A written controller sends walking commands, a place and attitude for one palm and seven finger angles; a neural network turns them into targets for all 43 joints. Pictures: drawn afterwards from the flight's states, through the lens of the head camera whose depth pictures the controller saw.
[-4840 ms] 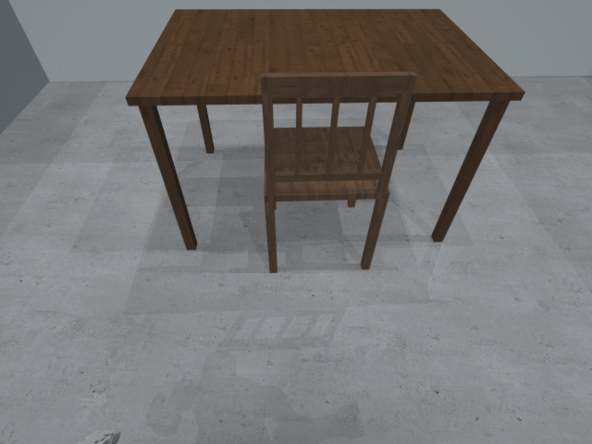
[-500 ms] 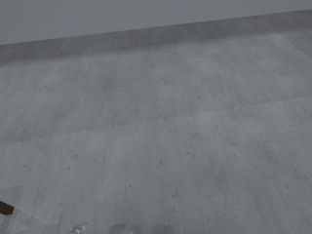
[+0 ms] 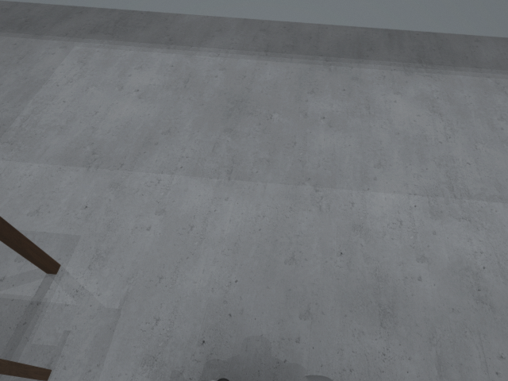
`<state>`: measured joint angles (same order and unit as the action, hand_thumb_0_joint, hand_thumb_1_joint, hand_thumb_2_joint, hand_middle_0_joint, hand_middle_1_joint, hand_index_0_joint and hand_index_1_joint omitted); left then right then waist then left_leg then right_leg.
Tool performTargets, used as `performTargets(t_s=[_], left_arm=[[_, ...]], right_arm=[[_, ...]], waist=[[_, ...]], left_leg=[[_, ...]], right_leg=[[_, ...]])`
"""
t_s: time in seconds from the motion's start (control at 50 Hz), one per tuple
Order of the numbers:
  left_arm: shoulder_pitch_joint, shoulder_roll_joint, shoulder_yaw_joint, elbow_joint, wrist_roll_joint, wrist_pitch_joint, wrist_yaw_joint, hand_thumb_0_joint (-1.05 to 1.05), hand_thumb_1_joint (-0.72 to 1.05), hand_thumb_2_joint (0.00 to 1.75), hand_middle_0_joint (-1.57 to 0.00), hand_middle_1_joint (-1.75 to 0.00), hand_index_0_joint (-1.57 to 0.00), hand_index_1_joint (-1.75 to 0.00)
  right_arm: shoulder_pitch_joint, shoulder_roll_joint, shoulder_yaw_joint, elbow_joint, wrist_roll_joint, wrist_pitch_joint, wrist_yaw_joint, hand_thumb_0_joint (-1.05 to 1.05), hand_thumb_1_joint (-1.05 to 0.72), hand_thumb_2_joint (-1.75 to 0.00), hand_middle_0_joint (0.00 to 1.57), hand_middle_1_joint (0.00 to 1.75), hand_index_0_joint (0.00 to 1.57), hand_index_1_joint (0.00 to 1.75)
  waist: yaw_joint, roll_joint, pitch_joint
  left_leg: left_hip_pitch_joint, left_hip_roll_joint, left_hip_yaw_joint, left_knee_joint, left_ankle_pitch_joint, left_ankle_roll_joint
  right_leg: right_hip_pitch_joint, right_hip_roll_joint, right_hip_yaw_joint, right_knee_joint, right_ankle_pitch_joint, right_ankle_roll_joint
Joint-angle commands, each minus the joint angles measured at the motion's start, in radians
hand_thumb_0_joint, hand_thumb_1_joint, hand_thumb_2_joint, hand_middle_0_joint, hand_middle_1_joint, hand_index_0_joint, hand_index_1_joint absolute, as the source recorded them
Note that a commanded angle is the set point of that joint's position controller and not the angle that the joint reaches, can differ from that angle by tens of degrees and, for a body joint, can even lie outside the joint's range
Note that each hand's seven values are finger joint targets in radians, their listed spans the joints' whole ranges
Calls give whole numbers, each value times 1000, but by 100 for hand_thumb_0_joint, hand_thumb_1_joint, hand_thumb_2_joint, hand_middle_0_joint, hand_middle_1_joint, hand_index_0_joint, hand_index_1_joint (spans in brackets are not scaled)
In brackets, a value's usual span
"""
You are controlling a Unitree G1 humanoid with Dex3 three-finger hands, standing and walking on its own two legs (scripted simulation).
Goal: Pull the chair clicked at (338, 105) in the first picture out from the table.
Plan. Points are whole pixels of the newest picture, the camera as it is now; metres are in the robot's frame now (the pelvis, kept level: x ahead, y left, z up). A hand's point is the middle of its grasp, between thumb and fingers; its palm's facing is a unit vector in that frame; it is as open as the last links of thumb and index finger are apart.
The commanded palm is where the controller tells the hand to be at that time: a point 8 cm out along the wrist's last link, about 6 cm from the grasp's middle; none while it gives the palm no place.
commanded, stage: turn to face it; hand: left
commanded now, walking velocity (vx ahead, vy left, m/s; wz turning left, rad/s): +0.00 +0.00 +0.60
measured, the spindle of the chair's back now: out of the picture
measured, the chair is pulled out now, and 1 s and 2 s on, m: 0.00 0.00 0.00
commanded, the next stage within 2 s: none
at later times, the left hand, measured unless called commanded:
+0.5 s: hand out of the picture -0.05 +0.17 -0.17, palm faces +0.37 -0.90 -0.24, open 7.4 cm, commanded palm none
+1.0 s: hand out of the picture -0.01 +0.26 -0.15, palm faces +0.58 -0.77 -0.26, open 7.4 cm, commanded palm none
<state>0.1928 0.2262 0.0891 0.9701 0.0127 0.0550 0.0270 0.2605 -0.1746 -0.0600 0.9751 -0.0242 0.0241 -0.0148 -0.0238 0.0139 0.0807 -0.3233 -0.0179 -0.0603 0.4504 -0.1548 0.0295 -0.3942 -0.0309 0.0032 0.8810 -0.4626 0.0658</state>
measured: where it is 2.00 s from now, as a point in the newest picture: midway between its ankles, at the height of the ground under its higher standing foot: outside the picture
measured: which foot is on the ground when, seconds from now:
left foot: down 0.00-0.12, up 0.14-0.54, down 0.56-1.00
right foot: up 0.00-0.10, down 0.12-0.56, up 0.58-1.00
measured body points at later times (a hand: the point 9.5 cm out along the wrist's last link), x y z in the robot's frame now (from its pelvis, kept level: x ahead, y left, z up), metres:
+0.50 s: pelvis -0.02 -0.02 -0.01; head +0.03 -0.01 +0.44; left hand -0.07 +0.22 -0.15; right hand +0.18 -0.24 -0.14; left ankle -0.06 +0.11 -0.71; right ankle -0.02 -0.15 -0.74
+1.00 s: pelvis -0.01 +0.01 +0.00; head +0.02 +0.03 +0.45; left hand -0.05 +0.30 -0.13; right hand +0.17 -0.18 -0.15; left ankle -0.06 +0.09 -0.74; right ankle +0.08 -0.12 -0.70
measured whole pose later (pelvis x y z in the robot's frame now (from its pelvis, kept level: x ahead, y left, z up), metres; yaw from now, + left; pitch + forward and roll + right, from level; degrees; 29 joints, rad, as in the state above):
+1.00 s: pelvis -0.01 +0.01 +0.00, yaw +36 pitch +1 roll -1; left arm 0.09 0.23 0.07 0.86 0.01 0.05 0.02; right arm 0.24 -0.21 -0.07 0.93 -0.02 0.04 0.00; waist -0.04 0.00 0.07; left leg -0.26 -0.08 -0.12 0.48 -0.23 0.04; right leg -0.41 -0.04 0.01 0.84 -0.42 0.10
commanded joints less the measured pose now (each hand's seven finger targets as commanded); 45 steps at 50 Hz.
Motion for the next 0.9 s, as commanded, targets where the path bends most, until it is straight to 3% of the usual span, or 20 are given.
performTargets(t_s=[0.0,0.06,0.08,0.1,0.12,0.14,0.18,0.22,0.34,0.44,0.48,0.5,0.52,0.54,0.56,0.58,0.62,0.68,0.78,0.88], left_arm=[[3,38,3,-89,-12,-34,0,0,90,90,-20,-30,-20,-30],[114,68,14,-66,-11,-40,4,0,90,90,-20,-30,-20,-30],[154,117,24,-63,-3,-45,10,0,90,90,-20,-30,-20,-30],[146,219,42,-78,16,-53,17,0,90,90,-20,-30,-20,-30],[89,236,32,-109,9,-45,19,0,90,90,-20,-30,-20,-30],[6,209,24,-137,10,-41,19,0,90,90,-20,-30,-20,-30],[-57,156,14,-144,7,-57,13,0,90,90,-20,-30,-20,-30],[-34,124,1,-142,8,-66,8,0,90,90,-20,-30,-20,-30],[119,165,6,-105,17,-65,8,0,90,90,-20,-30,-20,-30],[128,201,20,-105,23,-55,6,0,90,90,-20,-30,-20,-30],[113,211,26,-110,19,-51,3,0,90,90,-20,-30,-20,-30],[99,211,29,-111,11,-51,1,0,90,90,-20,-30,-20,-30],[104,185,24,-120,2,-48,-4,0,90,90,-20,-30,-20,-30],[63,114,5,-168,-5,-48,-13,0,90,90,-20,-30,-20,-30],[22,110,0,-187,4,-34,-4,0,90,90,-20,-30,-20,-30],[1,115,3,-182,8,-27,-1,0,90,90,-20,-30,-20,-30],[-21,118,11,-154,5,-26,-5,0,90,90,-20,-30,-20,-30],[34,118,13,-122,4,-24,-16,0,90,90,-20,-30,-20,-30],[-15,111,7,-141,3,-22,-10,0,90,90,-20,-30,-20,-30],[-91,100,3,-181,-2,-25,-4,0,90,90,-20,-30,-20,-30]], right_arm=[[17,-230,-62,-63,-1,-1,-6,0,-90,-90,20,30,20,30],[-56,-224,-70,-95,5,9,2,0,-90,-90,20,30,20,30],[-58,-185,-67,-107,13,13,8,0,-90,-90,20,30,20,30],[-52,-114,-58,-131,17,12,10,0,-90,-90,20,30,20,30],[-87,-155,-67,-143,1,11,10,0,-90,-90,20,30,20,30],[-70,-166,-71,-142,-2,17,18,0,-90,-90,20,30,20,30],[-62,-157,-69,-99,-4,31,32,0,-90,-90,20,30,20,30],[-45,-148,-62,-94,-1,27,39,0,-90,-90,20,30,20,30],[-193,-133,-42,-145,7,28,42,0,-90,-90,20,30,20,30],[-224,-128,-27,-169,14,14,44,0,-90,-90,20,30,20,30],[-170,-140,-28,-159,13,5,41,0,-90,-90,20,30,20,30],[-110,-163,-36,-147,10,-1,39,0,-90,-90,20,30,20,30],[-28,-234,-54,-128,6,-12,36,0,-90,-90,20,30,20,30],[51,-360,-86,-123,8,-19,29,0,-90,-90,20,30,20,30],[108,-379,-88,-95,21,-10,23,0,-90,-90,20,30,20,30],[75,-339,-77,-92,15,-10,15,0,-90,-90,20,30,20,30],[-31,-275,-57,-120,8,-15,-1,0,-90,-90,20,30,20,30],[-86,-246,-43,-138,10,-24,-1,0,-90,-90,20,30,20,30],[-38,-243,-48,-120,8,-23,-1,0,-90,-90,20,30,20,30],[-6,-249,-58,-108,1,-14,0,0,-90,-90,20,30,20,30]], waist=[[-3,172,-169],[55,136,-168],[73,25,-173],[83,-290,-139],[75,-302,-83],[32,-161,-48],[-3,-199,8],[-6,-190,8],[71,-197,-23],[88,-261,-73],[61,-250,-118],[24,-218,-156],[-20,-59,-228],[-69,287,-258],[-80,244,-286],[-65,171,-234],[-26,179,-142],[17,127,-142],[2,90,-136],[-13,126,-117]], left_leg=[[141,221,-313,-94,229,136],[-38,149,-303,-58,27,74],[-177,82,-251,37,-127,19],[-350,-52,-37,300,-333,-67],[-336,-27,-14,511,-427,-71],[-291,2,-38,626,-370,-65],[-286,37,1,740,-266,-78],[-302,44,41,765,-211,-97],[-263,55,110,569,-270,-117],[-119,42,168,326,-292,-90],[-26,23,197,175,-209,-77],[83,19,191,42,-92,-67],[315,100,90,-46,117,-29],[489,400,-290,-54,566,92],[468,459,-306,-22,789,177],[404,424,-226,-28,713,186],[271,309,-178,-47,584,147],[234,241,-122,-72,501,114],[241,233,-206,-93,409,139],[207,227,-300,-87,344,155]], right_leg=[[39,31,-8,-146,15,-5],[278,35,-32,-419,196,-17],[414,-66,51,-562,175,-45],[456,-353,342,-691,49,-134],[258,-468,407,-701,77,-195],[143,-449,319,-704,47,-217],[115,-318,175,-653,172,-169],[181,-273,49,-587,383,-161],[318,-314,-24,-516,658,-181],[338,-337,-68,-440,768,-174],[344,-325,-117,-362,783,-140],[314,-308,-159,-261,753,-103],[154,-273,-185,-63,604,-50],[-174,-115,-184,173,-120,34],[-223,-106,-62,275,-209,26],[-228,-127,-34,315,-152,21],[-216,-113,1,343,-24,27],[-168,-90,-7,312,78,38],[-157,-60,5,181,88,48],[-117,-31,18,46,49,40]])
